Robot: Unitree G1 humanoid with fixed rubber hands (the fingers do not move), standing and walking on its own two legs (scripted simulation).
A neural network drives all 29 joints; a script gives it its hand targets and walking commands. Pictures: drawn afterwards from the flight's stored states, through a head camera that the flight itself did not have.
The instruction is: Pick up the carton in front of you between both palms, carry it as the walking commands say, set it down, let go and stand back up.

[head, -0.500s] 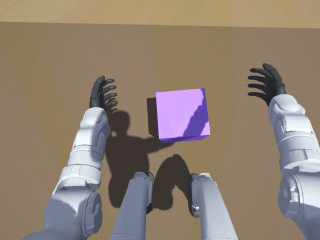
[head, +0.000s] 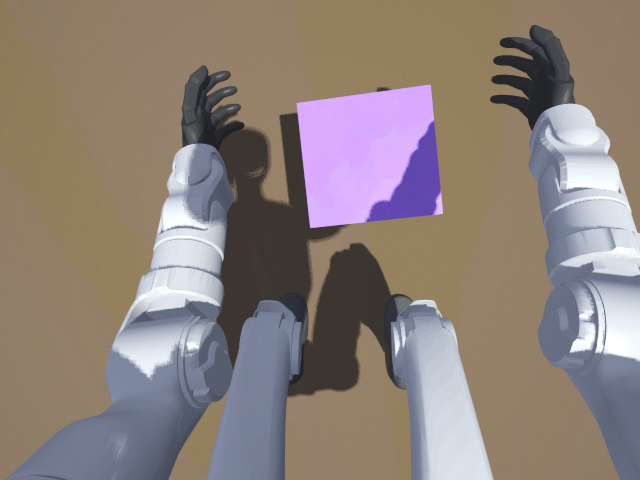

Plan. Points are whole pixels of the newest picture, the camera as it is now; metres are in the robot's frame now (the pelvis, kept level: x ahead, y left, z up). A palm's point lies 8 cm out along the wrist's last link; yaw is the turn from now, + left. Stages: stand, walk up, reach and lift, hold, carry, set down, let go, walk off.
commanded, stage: reach and lift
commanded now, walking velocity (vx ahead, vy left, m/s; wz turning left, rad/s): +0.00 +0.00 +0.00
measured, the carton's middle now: (366, 168) +0.48 -0.05 -0.45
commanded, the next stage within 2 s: none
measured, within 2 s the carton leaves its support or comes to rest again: leaves its support in 1.38 s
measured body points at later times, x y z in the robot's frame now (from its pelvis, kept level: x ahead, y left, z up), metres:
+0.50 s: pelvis -0.05 +0.01 -0.18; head +0.32 -0.02 +0.08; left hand +0.48 +0.15 -0.36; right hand +0.50 -0.23 -0.36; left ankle +0.08 +0.14 -0.54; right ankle +0.07 -0.11 -0.54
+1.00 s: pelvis -0.04 +0.01 -0.20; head +0.32 -0.03 +0.06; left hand +0.50 +0.14 -0.38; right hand +0.50 -0.21 -0.39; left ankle +0.08 +0.14 -0.54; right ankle +0.07 -0.11 -0.54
